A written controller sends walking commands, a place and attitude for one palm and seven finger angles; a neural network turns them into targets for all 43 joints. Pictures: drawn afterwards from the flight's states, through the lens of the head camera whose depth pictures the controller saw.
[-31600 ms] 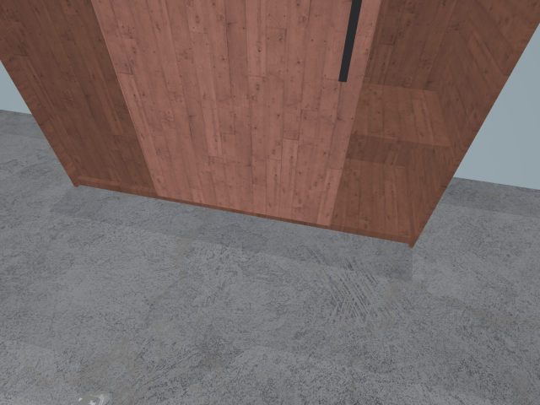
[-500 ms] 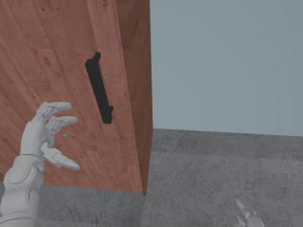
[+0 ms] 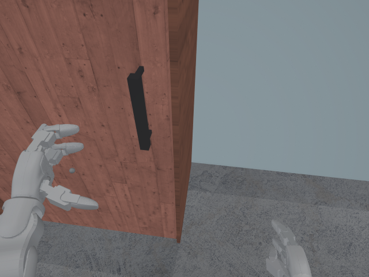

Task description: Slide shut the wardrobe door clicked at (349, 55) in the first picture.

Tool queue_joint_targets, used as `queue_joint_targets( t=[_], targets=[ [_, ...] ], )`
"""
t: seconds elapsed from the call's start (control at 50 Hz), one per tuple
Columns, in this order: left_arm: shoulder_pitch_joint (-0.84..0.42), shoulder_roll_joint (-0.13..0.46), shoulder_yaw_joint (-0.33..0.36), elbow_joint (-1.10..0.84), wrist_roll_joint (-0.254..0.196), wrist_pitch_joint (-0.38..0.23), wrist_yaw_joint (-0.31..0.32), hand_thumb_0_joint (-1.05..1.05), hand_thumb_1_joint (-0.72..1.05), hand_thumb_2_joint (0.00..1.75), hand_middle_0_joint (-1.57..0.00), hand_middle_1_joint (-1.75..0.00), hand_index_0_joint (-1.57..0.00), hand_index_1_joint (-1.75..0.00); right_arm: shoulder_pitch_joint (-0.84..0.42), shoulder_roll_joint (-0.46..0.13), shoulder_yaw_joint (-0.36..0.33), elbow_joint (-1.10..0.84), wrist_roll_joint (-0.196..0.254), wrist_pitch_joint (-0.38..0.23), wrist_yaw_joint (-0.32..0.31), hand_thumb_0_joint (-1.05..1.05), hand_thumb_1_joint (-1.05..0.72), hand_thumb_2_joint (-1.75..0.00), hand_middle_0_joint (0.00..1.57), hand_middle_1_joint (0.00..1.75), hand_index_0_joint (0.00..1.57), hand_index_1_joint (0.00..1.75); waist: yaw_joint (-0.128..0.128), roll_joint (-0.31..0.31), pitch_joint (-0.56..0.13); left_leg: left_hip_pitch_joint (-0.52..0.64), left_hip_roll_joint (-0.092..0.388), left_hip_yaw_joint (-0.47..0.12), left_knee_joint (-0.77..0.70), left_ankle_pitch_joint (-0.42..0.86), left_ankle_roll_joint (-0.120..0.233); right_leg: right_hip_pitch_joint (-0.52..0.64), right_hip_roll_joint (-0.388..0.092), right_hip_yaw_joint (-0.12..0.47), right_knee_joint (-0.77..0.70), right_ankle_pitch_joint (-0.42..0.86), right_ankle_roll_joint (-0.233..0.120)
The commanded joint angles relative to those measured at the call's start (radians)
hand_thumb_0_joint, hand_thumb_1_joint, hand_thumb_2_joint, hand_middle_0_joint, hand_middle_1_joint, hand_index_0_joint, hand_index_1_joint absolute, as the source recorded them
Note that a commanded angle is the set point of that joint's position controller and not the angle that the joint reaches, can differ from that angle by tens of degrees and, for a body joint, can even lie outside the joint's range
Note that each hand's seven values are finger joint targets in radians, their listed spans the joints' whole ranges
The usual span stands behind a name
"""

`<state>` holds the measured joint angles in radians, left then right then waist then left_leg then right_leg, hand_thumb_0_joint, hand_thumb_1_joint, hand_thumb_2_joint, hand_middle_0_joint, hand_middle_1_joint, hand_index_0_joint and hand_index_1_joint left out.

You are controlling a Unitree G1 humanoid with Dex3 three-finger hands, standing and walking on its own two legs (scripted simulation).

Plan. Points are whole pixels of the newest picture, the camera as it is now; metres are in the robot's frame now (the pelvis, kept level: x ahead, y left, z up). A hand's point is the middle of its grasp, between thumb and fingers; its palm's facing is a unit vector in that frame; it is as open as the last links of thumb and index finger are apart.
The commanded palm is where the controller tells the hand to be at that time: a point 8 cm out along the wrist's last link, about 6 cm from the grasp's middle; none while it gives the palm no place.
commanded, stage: draw the hand back to the body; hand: left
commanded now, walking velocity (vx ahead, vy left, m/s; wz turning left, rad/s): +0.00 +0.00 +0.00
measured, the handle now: (143, 110) +0.46 +0.17 +0.14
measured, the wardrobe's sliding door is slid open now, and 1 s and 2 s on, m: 0.00 0.00 0.00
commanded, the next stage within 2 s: step back with the hand held close in 0.98 s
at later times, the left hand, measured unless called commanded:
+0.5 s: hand (56, 172) +0.23 +0.26 +0.17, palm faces +0.43 -0.83 -0.34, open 9.8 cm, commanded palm +0.17 +0.30 +0.18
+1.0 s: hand (50, 179) +0.21 +0.26 +0.16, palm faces +0.46 -0.82 -0.34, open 7.5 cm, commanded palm +0.16 +0.30 +0.18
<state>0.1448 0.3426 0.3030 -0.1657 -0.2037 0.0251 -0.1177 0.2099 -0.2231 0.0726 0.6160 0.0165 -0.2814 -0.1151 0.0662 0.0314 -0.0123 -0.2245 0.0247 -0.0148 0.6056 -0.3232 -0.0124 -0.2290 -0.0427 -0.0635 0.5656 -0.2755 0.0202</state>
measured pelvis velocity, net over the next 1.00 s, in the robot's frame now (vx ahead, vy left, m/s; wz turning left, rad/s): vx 0.02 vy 0.00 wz -0.02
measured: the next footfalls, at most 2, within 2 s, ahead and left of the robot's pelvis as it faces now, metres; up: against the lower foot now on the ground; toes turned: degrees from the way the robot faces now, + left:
none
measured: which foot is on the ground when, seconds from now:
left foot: down 0.00-1.00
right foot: down 0.00-1.00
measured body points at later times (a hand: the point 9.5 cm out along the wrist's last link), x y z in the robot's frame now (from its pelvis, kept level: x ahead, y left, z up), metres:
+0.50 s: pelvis +0.02 +0.00 +0.01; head +0.00 -0.01 +0.46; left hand +0.20 +0.30 +0.19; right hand +0.20 -0.22 -0.07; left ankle +0.01 +0.13 -0.73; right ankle +0.02 -0.13 -0.73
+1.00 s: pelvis +0.02 +0.00 +0.01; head -0.01 -0.01 +0.46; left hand +0.18 +0.30 +0.18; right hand +0.20 -0.22 -0.07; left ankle +0.01 +0.13 -0.73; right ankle +0.02 -0.13 -0.73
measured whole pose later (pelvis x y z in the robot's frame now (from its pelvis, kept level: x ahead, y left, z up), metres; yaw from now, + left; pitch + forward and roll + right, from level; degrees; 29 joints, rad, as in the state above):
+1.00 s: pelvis +0.02 +0.00 +0.01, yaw -1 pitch -6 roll -1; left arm 0.41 0.32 0.33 -0.35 -0.07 -0.08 0.11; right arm 0.21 -0.21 0.02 0.66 -0.02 -0.18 -0.09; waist 0.08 0.05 0.04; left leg -0.07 0.03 0.01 0.45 -0.27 -0.01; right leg -0.09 -0.03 -0.04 0.41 -0.22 0.02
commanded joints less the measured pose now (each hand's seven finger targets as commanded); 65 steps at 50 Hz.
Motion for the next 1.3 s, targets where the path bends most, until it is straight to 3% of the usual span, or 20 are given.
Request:
queue_joint_targets(
  t=[0.0, 0.04, 0.1, 0.18, 0.28, 0.44, 0.5, 0.58, 0.66, 0.7, 0.76, 0.88, 1.02, 1.06, 1.08, 1.1, 1.12, 1.16, 1.2, 1.28],
  targets=[
    [-0.071, 0.139, 0.066, -0.251, 0.074, -0.128, 0.158, 0.00, -0.15, 0.39, -0.24, -0.92, -0.24, -0.92, -0.110, -0.120, -0.063, -0.139, -0.015, -0.029, 0.015, 0.00, -0.90, -0.90, 0.20, 0.30, 0.20, 0.30, 0.003, 0.080, -0.062, -0.013, -0.013, 0.010, -0.184, 0.085, 0.017, 0.070, 0.024, 0.016, -0.123, 0.059, -0.040],
    [-0.031, 0.136, 0.055, -0.288, 0.091, -0.150, 0.181, 0.00, -0.08, 0.43, -0.23, -0.87, -0.23, -0.87, -0.113, -0.120, -0.069, -0.138, -0.018, -0.020, 0.022, 0.00, -0.90, -0.90, 0.20, 0.30, 0.20, 0.30, 0.005, 0.058, -0.093, 0.011, -0.008, 0.015, -0.191, 0.118, 0.019, 0.095, 0.024, 0.016, -0.125, 0.088, -0.039],
    [-0.025, 0.148, 0.053, -0.315, 0.110, -0.169, 0.207, 0.00, 0.03, 0.48, -0.23, -0.81, -0.23, -0.81, -0.118, -0.124, -0.074, -0.134, -0.022, -0.009, 0.023, 0.00, -0.90, -0.90, 0.20, 0.30, 0.20, 0.30, 0.001, 0.013, -0.084, 0.020, -0.004, 0.015, -0.213, 0.121, 0.023, 0.113, 0.026, 0.018, -0.145, 0.087, -0.036],
    [-0.040, 0.200, 0.102, -0.349, 0.129, -0.183, 0.231, 0.00, 0.17, 0.55, -0.22, -0.73, -0.22, -0.73, -0.126, -0.124, -0.081, -0.121, -0.026, 0.003, 0.015, 0.00, -0.90, -0.90, 0.20, 0.30, 0.20, 0.30, 0.004, 0.013, -0.076, 0.041, -0.010, 0.023, -0.219, 0.157, 0.026, 0.133, 0.028, 0.016, -0.167, 0.111, -0.035],
    [0.033, 0.181, 0.105, -0.354, 0.137, -0.193, 0.236, 0.00, 0.36, 0.64, -0.22, -0.62, -0.22, -0.62, -0.131, -0.113, -0.085, -0.113, -0.026, 0.009, 0.017, 0.00, -0.90, -0.90, 0.20, 0.30, 0.20, 0.30, 0.012, 0.060, -0.054, 0.069, -0.012, 0.029, -0.230, 0.205, 0.021, 0.142, 0.032, 0.011, -0.176, 0.151, -0.036],
    [0.163, 0.175, 0.133, -0.368, 0.129, -0.192, 0.227, 0.00, 0.65, 0.78, -0.21, -0.45, -0.21, -0.45, -0.122, -0.111, -0.098, -0.125, -0.027, 0.032, 0.029, 0.00, -0.90, -0.90, 0.20, 0.30, 0.20, 0.30, 0.020, -0.007, -0.047, 0.075, -0.008, 0.041, -0.229, 0.296, 0.019, 0.174, 0.035, 0.012, -0.174, 0.240, -0.030],
    [0.167, 0.181, 0.144, -0.387, 0.130, -0.192, 0.226, 0.00, 0.75, 0.83, -0.21, -0.38, -0.21, -0.38, -0.124, -0.106, -0.099, -0.128, -0.026, 0.039, 0.026, 0.00, -0.90, -0.90, 0.20, 0.30, 0.20, 0.30, 0.016, 0.010, -0.030, 0.085, -0.008, 0.050, -0.228, 0.287, 0.020, 0.165, 0.036, 0.016, -0.187, 0.238, -0.028],
    [0.166, 0.203, 0.166, -0.455, 0.135, -0.194, 0.231, 0.00, 0.90, 0.90, -0.20, -0.30, -0.20, -0.30, -0.122, -0.104, -0.100, -0.131, -0.031, 0.035, 0.026, 0.00, -0.90, -0.90, 0.20, 0.30, 0.20, 0.30, 0.021, 0.073, -0.067, 0.106, -0.012, 0.050, -0.220, 0.326, 0.016, 0.188, 0.037, 0.019, -0.186, 0.272, -0.031],
    [0.168, 0.171, 0.137, -0.428, 0.135, -0.182, 0.232, 0.00, 0.90, 0.90, -0.20, -0.30, -0.20, -0.30, -0.120, -0.103, -0.100, -0.127, -0.031, 0.040, 0.025, 0.00, -0.90, -0.90, 0.20, 0.30, 0.20, 0.30, 0.012, 0.021, -0.048, 0.110, -0.010, 0.052, -0.217, 0.336, 0.020, 0.170, 0.038, 0.015, -0.189, 0.278, -0.026],
    [0.157, 0.160, 0.125, -0.399, 0.133, -0.176, 0.232, 0.00, 0.90, 0.90, -0.20, -0.30, -0.20, -0.30, -0.119, -0.102, -0.096, -0.122, -0.029, 0.044, 0.023, 0.00, -0.90, -0.90, 0.20, 0.30, 0.20, 0.30, 0.005, 0.021, -0.002, 0.097, -0.008, 0.049, -0.228, 0.293, 0.018, 0.152, 0.038, 0.013, -0.203, 0.234, -0.026],
    [0.148, 0.172, 0.137, -0.387, 0.132, -0.174, 0.234, 0.00, 0.90, 0.90, -0.20, -0.30, -0.20, -0.30, -0.128, -0.103, -0.097, -0.126, -0.029, 0.050, 0.019, 0.00, -0.90, -0.90, 0.20, 0.30, 0.20, 0.30, 0.012, 0.000, -0.007, 0.101, -0.010, 0.049, -0.231, 0.267, 0.023, 0.150, 0.038, 0.016, -0.211, 0.207, -0.025],
    [0.150, 0.191, 0.150, -0.415, 0.134, -0.179, 0.236, 0.00, 0.90, 0.90, -0.20, -0.30, -0.20, -0.30, -0.134, -0.099, -0.095, -0.125, -0.034, 0.045, 0.018, 0.00, -0.90, -0.90, 0.20, 0.30, 0.20, 0.30, 0.021, 0.050, -0.040, 0.109, -0.016, 0.046, -0.235, 0.255, 0.019, 0.181, 0.036, 0.021, -0.220, 0.195, -0.028],
    [0.157, 0.177, 0.143, -0.401, 0.133, -0.181, 0.237, 0.00, 0.90, 0.90, -0.20, -0.30, -0.20, -0.30, -0.140, -0.097, -0.095, -0.123, -0.030, 0.041, 0.017, 0.00, -0.90, -0.90, 0.20, 0.30, 0.20, 0.30, 0.018, 0.041, 0.009, 0.096, -0.011, 0.044, -0.248, 0.219, 0.018, 0.159, 0.040, 0.022, -0.238, 0.148, -0.028],
    [0.166, 0.182, 0.153, -0.398, 0.134, -0.184, 0.238, 0.00, 0.90, 0.90, -0.20, -0.30, -0.20, -0.30, -0.136, -0.098, -0.097, -0.120, -0.034, 0.039, 0.019, 0.00, -0.90, -0.90, 0.20, 0.30, 0.20, 0.30, 0.020, 0.026, -0.011, 0.099, -0.013, 0.044, -0.247, 0.234, 0.018, 0.173, 0.040, 0.019, -0.232, 0.168, -0.028],
    [0.128, 0.211, 0.174, -0.408, 0.133, -0.185, 0.241, 0.00, 0.90, 0.90, -0.20, -0.30, -0.20, -0.30, -0.136, -0.102, -0.098, -0.119, -0.031, 0.040, 0.016, 0.00, -0.90, -0.90, 0.20, 0.30, 0.20, 0.30, 0.020, 0.030, -0.017, 0.104, -0.015, 0.043, -0.248, 0.230, 0.017, 0.177, 0.041, 0.022, -0.238, 0.163, -0.028],
    [0.037, 0.293, 0.264, -0.471, 0.141, -0.233, 0.247, 0.00, 0.90, 0.90, -0.20, -0.30, -0.20, -0.30, -0.139, -0.120, -0.090, -0.162, -0.031, 0.066, 0.026, 0.00, -0.90, -0.90, 0.20, 0.30, 0.20, 0.30, -0.031, 0.003, 0.084, 0.015, -0.010, 0.055, -0.214, 0.144, 0.037, 0.030, 0.003, 0.125, -0.313, 0.188, -0.024],
    [0.142, 0.227, 0.221, -0.386, 0.146, -0.245, 0.241, 0.00, 0.90, 0.90, -0.20, -0.30, -0.20, -0.30, -0.129, -0.107, -0.091, -0.140, -0.035, 0.083, 0.029, 0.00, -0.90, -0.90, 0.20, 0.30, 0.20, 0.30, -0.033, -0.044, 0.059, 0.019, -0.018, 0.039, -0.191, 0.130, 0.040, 0.016, -0.019, 0.130, -0.326, 0.167, -0.027],
    [0.196, 0.188, 0.179, -0.389, 0.156, -0.254, 0.235, 0.00, 0.90, 0.90, -0.20, -0.30, -0.20, -0.30, -0.130, -0.110, -0.096, -0.153, -0.038, 0.102, 0.038, 0.00, -0.90, -0.90, 0.20, 0.30, 0.20, 0.30, -0.035, -0.037, 0.028, 0.029, -0.016, 0.041, -0.175, 0.168, 0.038, 0.008, -0.031, 0.143, -0.320, 0.201, -0.032],
    [0.225, 0.188, 0.182, -0.415, 0.159, -0.276, 0.239, 0.00, 0.90, 0.90, -0.20, -0.30, -0.20, -0.30, -0.126, -0.116, -0.103, -0.165, -0.041, 0.117, 0.035, 0.00, -0.90, -0.90, 0.20, 0.30, 0.20, 0.30, -0.034, 0.028, -0.048, 0.038, -0.002, 0.040, -0.196, 0.256, 0.034, 0.060, -0.021, 0.102, -0.255, 0.303, -0.023],
    [0.330, 0.213, 0.220, -0.445, 0.157, -0.279, 0.249, 0.00, 0.90, 0.90, -0.20, -0.30, -0.20, -0.30, -0.109, -0.121, -0.120, -0.198, -0.035, 0.145, 0.032, 0.00, -0.90, -0.90, 0.20, 0.30, 0.20, 0.30, -0.031, 0.023, -0.182, 0.056, 0.026, 0.038, -0.194, 0.443, 0.031, 0.125, -0.003, 0.059, -0.151, 0.451, -0.004]
  ],
)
